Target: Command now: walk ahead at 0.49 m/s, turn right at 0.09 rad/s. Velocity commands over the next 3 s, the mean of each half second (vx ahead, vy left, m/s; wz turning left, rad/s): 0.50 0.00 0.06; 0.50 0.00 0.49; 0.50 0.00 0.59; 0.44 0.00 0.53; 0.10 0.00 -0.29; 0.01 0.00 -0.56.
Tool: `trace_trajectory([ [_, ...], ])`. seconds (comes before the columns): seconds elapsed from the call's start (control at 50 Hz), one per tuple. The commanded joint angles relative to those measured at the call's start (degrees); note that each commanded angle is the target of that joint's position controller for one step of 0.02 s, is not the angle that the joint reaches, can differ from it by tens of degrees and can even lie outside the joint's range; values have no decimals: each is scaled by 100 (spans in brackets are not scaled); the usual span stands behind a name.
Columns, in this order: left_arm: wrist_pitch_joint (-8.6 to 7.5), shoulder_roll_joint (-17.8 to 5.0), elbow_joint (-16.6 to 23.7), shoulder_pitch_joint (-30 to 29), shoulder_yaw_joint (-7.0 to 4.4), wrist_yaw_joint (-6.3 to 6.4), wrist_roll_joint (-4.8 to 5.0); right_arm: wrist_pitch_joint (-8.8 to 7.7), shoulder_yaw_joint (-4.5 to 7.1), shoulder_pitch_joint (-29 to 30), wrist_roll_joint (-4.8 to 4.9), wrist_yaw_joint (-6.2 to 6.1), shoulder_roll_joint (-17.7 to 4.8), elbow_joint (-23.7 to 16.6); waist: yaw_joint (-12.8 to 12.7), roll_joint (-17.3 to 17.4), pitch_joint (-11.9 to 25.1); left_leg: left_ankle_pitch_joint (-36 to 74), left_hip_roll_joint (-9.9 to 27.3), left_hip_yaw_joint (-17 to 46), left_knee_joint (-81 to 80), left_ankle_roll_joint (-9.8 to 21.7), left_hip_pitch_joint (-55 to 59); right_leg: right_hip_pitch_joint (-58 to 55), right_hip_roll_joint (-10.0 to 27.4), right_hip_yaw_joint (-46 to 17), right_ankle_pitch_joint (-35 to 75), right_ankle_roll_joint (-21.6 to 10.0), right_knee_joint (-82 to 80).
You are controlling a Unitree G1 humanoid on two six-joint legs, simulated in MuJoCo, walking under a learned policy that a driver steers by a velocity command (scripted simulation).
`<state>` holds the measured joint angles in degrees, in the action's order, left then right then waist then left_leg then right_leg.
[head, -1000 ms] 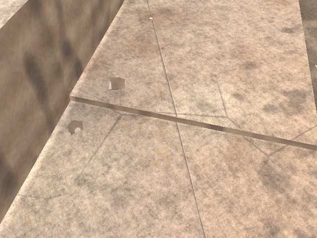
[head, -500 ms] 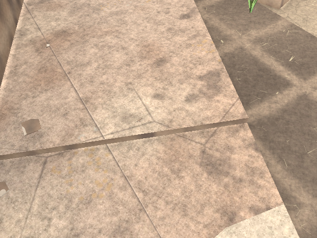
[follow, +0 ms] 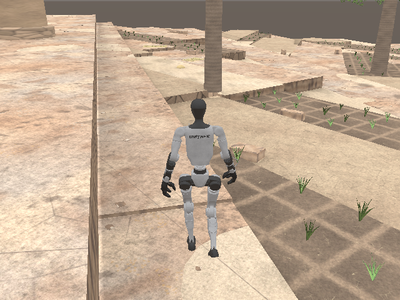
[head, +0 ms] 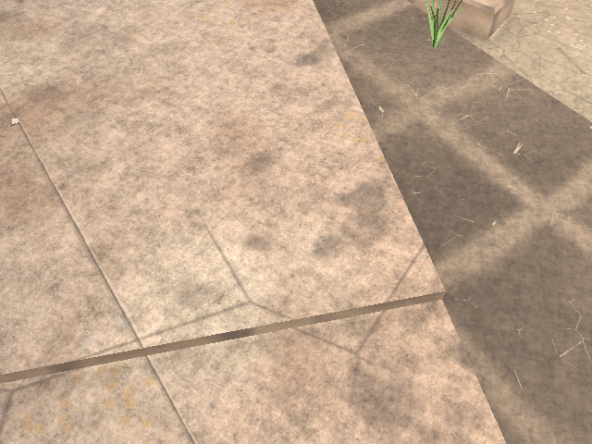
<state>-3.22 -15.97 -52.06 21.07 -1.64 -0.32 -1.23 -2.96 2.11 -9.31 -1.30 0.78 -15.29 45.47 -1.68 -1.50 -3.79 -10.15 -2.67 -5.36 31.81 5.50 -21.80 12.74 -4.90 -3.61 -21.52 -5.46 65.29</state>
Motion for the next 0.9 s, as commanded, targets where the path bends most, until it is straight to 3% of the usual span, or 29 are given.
trace_trajectory([
  [0.02, -22, -529, 411, -14, -89, -87, -105, -91, 107, -577, 43, -23, -425, 80, 101, 448, 107, -662, 1666, 2376, -2199, 768, 1125, 1659, 719, -156, 361, 14, 334],
  [0.08, 108, -327, 333, 19, -21, -156, -127, -249, 115, -826, 77, 17, -498, 322, -22, 478, 115, 343, 1482, 1713, -2446, 806, 925, 1641, 881, 81, 639, 176, -26],
  [0.14, 125, -304, 577, -751, 11, -183, -120, -282, 132, -1071, 100, 38, -553, 518, 81, 423, -98, 589, 1336, 1303, -2720, 803, 1111, 2272, 1112, 313, 1287, 373, -781],
  [0.2, 88, -171, 790, -1461, 77, -210, -83, -272, 129, -1291, 129, 43, -542, 677, 245, 415, -149, 1118, 1101, 888, -2687, 640, 1292, 2267, 1088, 545, 1979, 483, -1899],
  [0.24, 67, -103, 897, -1852, 115, -222, -60, -276, 137, -1491, 130, 30, -584, 784, 376, 439, -127, 1450, 1095, 758, -2600, 566, 1477, 2099, 989, 671, 2296, 482, -2502],
  [0.32, 33, -185, 1074, -2353, 94, -180, -53, -231, 127, -1850, 69, -34, -601, 983, 526, 462, -125, 2314, 1367, 950, -2185, 531, 2227, 2041, 824, 672, 2121, 372, -3100],
  [0.36, -7, -264, 1087, -2240, 58, -154, -51, -192, 148, -1758, 34, -81, -689, 1007, 393, 532, -55, 2981, 1468, 1082, -1772, 479, 2508, 1789, 685, 627, 1618, 277, -3334],
  [0.4, -105, -437, 775, -1230, -44, -79, -60, -157, 166, -1544, 29, -104, -777, 984, -90, 499, 424, 3902, 1302, 1045, -657, 322, 2429, 468, 405, 670, 1305, 120, -3845],
  [0.42, -189, -665, 493, -296, -135, -7, -139, -158, 141, -1477, 69, -92, -705, 940, -469, 308, 1003, 3323, 1024, 865, 442, 216, 1814, -921, 674, 439, 1531, -42, -4033],
  [0.44, -220, -1236, 441, 533, -281, 93, -304, -180, 23, -1589, 201, -62, -258, 661, -641, -506, 1892, 1179, 515, 563, 2278, 30, 333, -2631, 2271, -1320, 1077, -384, -4113],
  [0.46, -110, -1502, 397, 507, -381, 66, -220, -133, 6, -2153, 265, -97, -43, 687, -371, -1410, 2418, -2137, -141, 499, 3573, -33, -998, -3268, 3220, -3139, 1011, -859, -4646],
  [0.48, -63, -953, 482, 73, -275, 37, -98, -44, 167, -1723, 123, -142, -625, 783, -278, -408, 1634, -1700, 253, 906, 3915, 36, -1311, -2532, 2857, -2701, 408, -661, -4789],
  [0.5, -88, -576, 535, -410, -174, 23, -54, -51, 171, -1411, 120, -95, -508, 728, -109, -210, 870, -1169, 453, 921, 3791, 25, -1322, -1681, 2620, -1875, 530, -522, -5036],
  [0.52, -121, -371, 550, -647, -129, 12, -62, -29, 155, -1274, 114, -57, -365, 727, 8, -190, 554, -843, 626, 883, 3618, -10, -1171, -1159, 2380, -1289, 876, -371, -5272],
  [0.56, -196, -218, 442, -670, -86, 46, -13, 115, 162, -1297, -13, 40, -229, 752, 222, -391, 298, -595, 759, 812, 3486, -142, -921, -586, 2079, -471, 1490, -185, -5492],
  [0.64, -379, -312, 267, -371, -155, 44, 49, 272, 170, -815, -34, 143, -99, 562, 317, -291, 188, -32, 828, 673, 3468, -274, -1377, -599, 2009, 330, 2372, -206, -5677],
  [0.74, -342, -245, 93, -103, -145, 65, -11, 250, 98, 239, -36, 248, -20, 169, 184, -248, -113, 852, 833, 416, 2218, -365, -1761, -766, 1819, 1128, 2787, -208, -5715],
  [0.78, -323, -306, 15, 61, -161, 87, -31, 241, 30, 563, -51, 270, 66, 42, 94, -285, -144, 940, 805, 193, 1669, -303, -1606, -933, 1886, 1340, 3007, -223, -5640],
  [0.84, -263, -428, -92, 345, -195, 133, -45, 229, 1, 1033, -86, 288, 5, -181, -31, -209, -243, 616, 748, -53, 1118, -60, -1638, -1521, 2131, 1476, 3504, -235, -5477],
  [0.88, -172, -505, -95, 328, -213, 178, -83, 238, 13, 939, -79, 254, -11, -220, 69, -266, -113, 54, 478, -305, 943, 157, -1251, -1802, 2149, 1742, 5123, -153, -4889],
  [0.9, -128, -519, -89, 400, -216, 188, -65, 236, 63, 825, -87, 214, -109, -185, 93, -161, 55, -264, 136, -557, 859, 263, -916, -1964, 2036, 1864, 6199, -103, -4336],
])
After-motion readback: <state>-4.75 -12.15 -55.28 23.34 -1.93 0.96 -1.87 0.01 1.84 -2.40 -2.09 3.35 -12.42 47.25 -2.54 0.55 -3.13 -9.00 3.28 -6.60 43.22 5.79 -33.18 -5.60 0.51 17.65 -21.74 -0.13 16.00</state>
